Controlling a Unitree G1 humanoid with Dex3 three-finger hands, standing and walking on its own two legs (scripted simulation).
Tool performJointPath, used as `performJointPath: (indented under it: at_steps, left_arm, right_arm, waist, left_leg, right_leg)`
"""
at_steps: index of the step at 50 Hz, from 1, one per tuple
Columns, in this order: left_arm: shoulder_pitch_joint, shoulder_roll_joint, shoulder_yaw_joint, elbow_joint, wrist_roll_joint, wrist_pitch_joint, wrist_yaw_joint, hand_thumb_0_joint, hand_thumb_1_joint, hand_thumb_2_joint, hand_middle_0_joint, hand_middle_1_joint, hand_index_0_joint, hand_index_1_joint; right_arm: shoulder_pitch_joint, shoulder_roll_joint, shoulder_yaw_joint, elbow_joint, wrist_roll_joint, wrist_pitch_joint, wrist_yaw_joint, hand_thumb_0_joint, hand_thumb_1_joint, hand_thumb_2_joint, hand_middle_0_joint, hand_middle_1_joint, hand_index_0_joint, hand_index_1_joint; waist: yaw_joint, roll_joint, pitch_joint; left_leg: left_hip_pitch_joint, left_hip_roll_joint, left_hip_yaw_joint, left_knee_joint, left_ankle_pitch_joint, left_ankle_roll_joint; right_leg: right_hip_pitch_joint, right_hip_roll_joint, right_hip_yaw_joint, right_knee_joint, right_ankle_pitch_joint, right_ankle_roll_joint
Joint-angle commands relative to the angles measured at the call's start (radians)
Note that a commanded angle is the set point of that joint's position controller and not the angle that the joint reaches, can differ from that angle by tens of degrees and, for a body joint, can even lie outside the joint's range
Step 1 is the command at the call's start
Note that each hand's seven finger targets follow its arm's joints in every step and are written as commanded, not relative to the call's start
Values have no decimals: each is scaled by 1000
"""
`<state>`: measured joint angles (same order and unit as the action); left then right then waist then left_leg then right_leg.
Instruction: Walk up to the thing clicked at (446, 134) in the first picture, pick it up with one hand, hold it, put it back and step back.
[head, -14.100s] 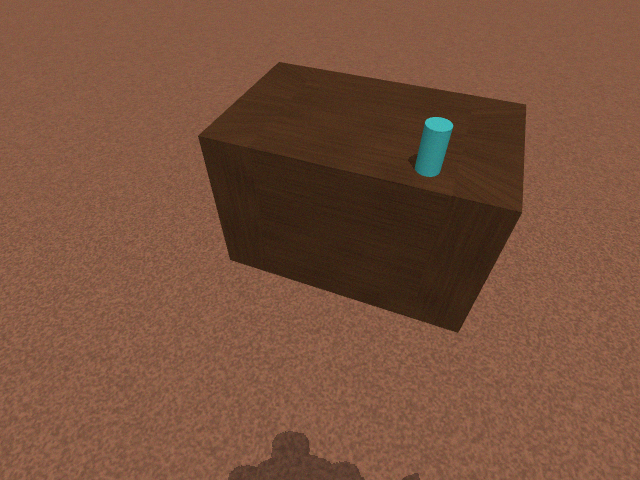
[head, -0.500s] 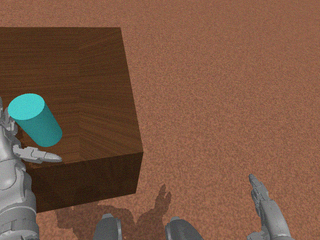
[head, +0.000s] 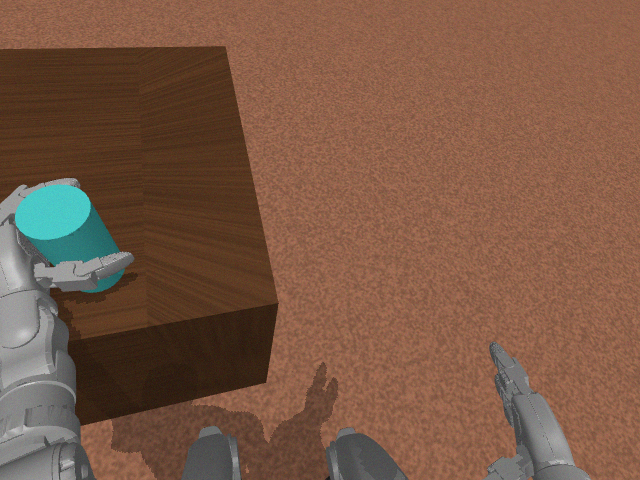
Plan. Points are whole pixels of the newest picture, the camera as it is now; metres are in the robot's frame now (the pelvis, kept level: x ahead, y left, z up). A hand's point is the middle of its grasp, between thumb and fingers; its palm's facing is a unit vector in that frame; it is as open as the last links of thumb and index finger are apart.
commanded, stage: close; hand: left
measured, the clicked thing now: (78, 243) +0.44 +0.25 +0.00
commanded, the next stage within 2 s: settle in 0.06 s
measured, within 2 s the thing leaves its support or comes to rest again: leaves its support in 0.44 s
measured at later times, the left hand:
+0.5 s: hand (67, 240) +0.42 +0.24 +0.04, palm faces +0.30 -0.95 -0.01, open 9.7 cm
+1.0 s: hand (47, 208) +0.44 +0.25 +0.08, palm faces +0.29 -0.96 +0.00, open 9.7 cm
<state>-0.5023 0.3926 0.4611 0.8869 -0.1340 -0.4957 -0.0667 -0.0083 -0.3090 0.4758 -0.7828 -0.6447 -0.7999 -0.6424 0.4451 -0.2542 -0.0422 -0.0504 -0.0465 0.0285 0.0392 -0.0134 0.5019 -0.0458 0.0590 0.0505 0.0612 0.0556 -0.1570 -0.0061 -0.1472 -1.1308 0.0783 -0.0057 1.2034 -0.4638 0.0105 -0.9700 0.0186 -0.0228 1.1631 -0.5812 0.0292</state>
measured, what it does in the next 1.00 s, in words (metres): stands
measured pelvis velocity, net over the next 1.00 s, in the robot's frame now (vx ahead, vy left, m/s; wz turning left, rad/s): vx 0.00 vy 0.00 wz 0.01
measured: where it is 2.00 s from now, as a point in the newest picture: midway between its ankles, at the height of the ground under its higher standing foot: outside the picture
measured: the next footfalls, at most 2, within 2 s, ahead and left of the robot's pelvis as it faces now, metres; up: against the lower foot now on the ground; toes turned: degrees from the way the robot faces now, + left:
none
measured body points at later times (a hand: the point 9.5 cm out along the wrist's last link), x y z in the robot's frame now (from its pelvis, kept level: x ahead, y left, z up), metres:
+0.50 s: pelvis +0.00 +0.00 +0.01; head +0.11 +0.04 +0.44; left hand +0.40 +0.29 +0.04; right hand +0.16 -0.26 +0.00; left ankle +0.05 +0.11 -0.64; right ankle -0.02 -0.14 -0.64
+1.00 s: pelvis +0.00 +0.00 +0.02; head +0.10 +0.04 +0.46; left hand +0.42 +0.30 +0.08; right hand +0.16 -0.25 +0.01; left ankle +0.05 +0.11 -0.64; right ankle -0.02 -0.14 -0.64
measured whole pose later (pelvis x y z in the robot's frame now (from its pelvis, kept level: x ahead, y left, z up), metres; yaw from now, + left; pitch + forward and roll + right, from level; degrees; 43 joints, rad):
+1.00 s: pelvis +0.00 +0.00 +0.02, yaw +0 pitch +18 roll -3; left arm -0.53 0.38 0.42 0.83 -0.12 -0.39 -0.04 0.00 -0.28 0.98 -0.71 -0.95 -0.74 -0.95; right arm 0.41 -0.24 -0.05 0.06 -0.02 0.05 0.02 -0.01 0.53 -0.05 0.06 0.05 0.06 0.06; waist -0.12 -0.01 -0.14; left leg -0.98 0.07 0.01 1.08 -0.42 0.02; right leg -0.82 0.01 -0.01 1.04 -0.53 0.04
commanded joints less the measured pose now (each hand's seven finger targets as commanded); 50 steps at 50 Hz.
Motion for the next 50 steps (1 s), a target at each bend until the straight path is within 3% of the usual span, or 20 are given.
performJointPath:
  at_steps: [1, 3, 5, 7, 9, 11, 15, 16, 20, 23, 25, 27, 30, 31, 34, 35, 38, 41, 45, 50]
  left_arm:
    - [-220, 187, 29, -197, -16, -65, 16, 0, 62, 760, -1100, -960, -1117, -950]
    - [-192, 162, 30, -175, -11, -68, 25, 0, 94, 797, -1106, -984, -1124, -974]
    - [-191, 139, 12, -162, -3, -74, 25, 0, 187, 957, -1154, -1090, -1166, -1088]
    - [-204, 174, 28, -150, 8, -85, 26, 0, 230, 1006, -1198, -1136, -1211, -1134]
    - [-223, 207, 35, -145, 13, -97, 22, 0, 326, 1113, -1172, -1184, -1165, -1207]
    - [-229, 213, 45, -168, 13, -101, 21, 0, 426, 1195, -1175, -1202, -1171, -1223]
    - [-229, 197, 30, -229, 5, -82, 22, 0, 482, 1241, -1194, -1228, -1191, -1248]
    - [-235, 215, 41, -257, 5, -80, 21, 0, 439, 1239, -1219, -1248, -1217, -1267]
    - [-330, 214, 4, -365, 3, -74, 21, 0, 323, 1214, -1260, -1288, -1261, -1306]
    - [-339, 201, -16, -358, 6, -57, 31, 0, 265, 1188, -1242, -1271, -1241, -1291]
    - [-315, 202, -9, -317, 4, -38, 38, 0, 252, 1198, -1233, -1270, -1230, -1292]
    - [-285, 216, 6, -261, 6, -18, 44, 0, 267, 1204, -1227, -1272, -1227, -1292]
    - [-268, 185, -10, -235, 5, 8, 39, 0, 327, 1209, -1242, -1276, -1245, -1292]
    - [-278, 205, 4, -247, 3, 11, 35, 0, 326, 1217, -1237, -1281, -1242, -1296]
    - [-334, 178, -28, -272, -1, 17, 23, 0, 314, 1218, -1246, -1291, -1254, -1303]
    - [-345, 188, -19, -286, -6, 16, 23, 0, 341, 1220, -1233, -1286, -1242, -1297]
    - [-402, 204, -27, -312, -3, 10, 33, 0, 334, 1230, -1243, -1290, -1249, -1304]
    - [-406, 218, -21, -308, -1, 6, 33, 0, 316, 1232, -1228, -1289, -1234, -1303]
    - [-372, 221, -16, -281, 1, 22, 36, 0, 355, 1253, -1230, -1295, -1236, -1309]
    - [-392, 197, -27, -265, -2, 47, 31, 0, 357, 1279, -1245, -1317, -1253, -1331]
  right_arm:
    - [61, -181, -137, -179, 9, -47, -20, 0, 526, -45, 49, 50, 49, 50]
    - [75, -160, -112, -169, 5, -41, -13, 0, 530, -45, 49, 49, 49, 49]
    - [84, -141, -100, -145, 5, -40, -7, 0, 534, -48, 49, 49, 48, 49]
    - [68, -126, -76, -166, 6, -40, -1, 0, 534, -47, 49, 49, 49, 49]
    - [41, -133, -80, -199, 9, -44, 0, 0, 540, -54, 50, 50, 49, 50]
    - [70, -170, -126, -196, 2, -36, -4, 0, 546, -53, 50, 50, 49, 50]
    - [98, -151, -105, -195, 5, -20, 2, 0, 550, -52, 50, 50, 50, 50]
    - [79, -160, -110, -209, 7, -21, -1, 0, 545, -53, 50, 50, 49, 50]
    - [21, -131, -88, -205, 10, -24, -8, 0, 530, -54, 49, 50, 49, 50]
    - [6, -117, -76, -202, 14, -23, -17, 0, 526, -56, 49, 50, 49, 50]
    - [42, -134, -92, -163, 14, -17, -23, 0, 529, -55, 49, 50, 49, 50]
    - [52, -148, -111, -122, 18, -10, -26, 0, 542, -52, 49, 50, 49, 50]
    - [40, -132, -94, -124, 22, -5, -21, 0, 548, -50, 49, 50, 49, 50]
    - [60, -149, -118, -113, 22, -5, -22, 0, 547, -50, 49, 50, 49, 50]
    - [27, -122, -89, -108, 24, -11, -19, 0, 550, -49, 49, 50, 49, 50]
    - [23, -143, -110, -122, 25, -13, -21, 0, 554, -48, 49, 50, 49, 50]
    - [-30, -120, -86, -122, 27, -21, -24, 0, 548, -50, 49, 50, 49, 50]
    - [-30, -137, -108, -104, 25, -24, -31, 0, 554, -49, 49, 50, 49, 50]
    - [17, -146, -118, -55, 26, -18, -32, 0, 554, -50, 49, 50, 49, 50]
    - [-11, -128, -106, -14, 26, -19, -30, 0, 556, -50, 49, 50, 49, 50]
  waist:
    - [14, 107, -443]
    - [9, 72, -396]
    - [2, 81, -359]
    - [4, 78, -348]
    - [0, 77, -348]
    - [-6, 100, -385]
    - [21, 156, -432]
    - [24, 149, -457]
    - [36, 178, -465]
    - [28, 174, -467]
    - [21, 142, -439]
    - [23, 130, -362]
    - [25, 94, -333]
    - [17, 99, -357]
    - [25, 122, -351]
    - [23, 116, -386]
    - [40, 128, -402]
    - [42, 152, -399]
    - [38, 155, -401]
    - [37, 143, -364]
  left_leg:
    - [496, -19, -43, -141, 343, 3]
    - [453, -21, -41, -136, 327, 7]
    - [447, -19, -43, -137, 318, 5]
    - [415, -21, -40, -129, 311, 9]
    - [390, -30, -27, -124, 265, 13]
    - [416, -32, -27, -125, 262, 12]
    - [486, -30, -29, -142, 295, 3]
    - [505, -26, -36, -144, 312, 1]
    - [499, -29, -28, -158, 282, 2]
    - [541, -23, -31, -171, 300, 2]
    - [532, -21, -32, -180, 307, 5]
    - [497, -24, -30, -201, 258, 4]
    - [485, -28, -22, -221, 231, 8]
    - [502, -26, -20, -218, 249, 9]
    - [536, -23, -24, -240, 242, 2]
    - [563, -19, -32, -245, 272, 0]
    - [569, -22, -31, -249, 281, 1]
    - [602, -19, -38, -269, 251, -9]
    - [642, -14, -46, -278, 301, -12]
    - [618, -15, -36, -284, 292, -6]
  right_leg:
    - [92, 32, -17, -142, 378, -32]
    - [79, 32, -15, -147, 376, -28]
    - [46, 32, -17, -140, 354, -31]
    - [39, 30, -13, -134, 349, -29]
    - [59, 21, 10, -147, 334, -22]
    - [74, 19, 20, -155, 337, -21]
    - [82, 24, -3, -154, 342, -30]
    - [92, 26, -7, -152, 348, -31]
    - [126, 16, 14, -170, 346, -27]
    - [131, 19, 7, -175, 357, -28]
    - [129, 22, 1, -183, 368, -26]
    - [119, 20, 0, -200, 328, -27]
    - [136, 17, 3, -224, 313, -24]
    - [138, 18, 4, -227, 330, -23]
    - [128, 21, -7, -228, 307, -29]
    - [137, 24, -14, -223, 321, -33]
    - [158, 20, -10, -226, 329, -33]
    - [155, 21, -16, -232, 293, -38]
    - [148, 23, -24, -238, 314, -41]
    - [145, 22, -19, -257, 320, -38]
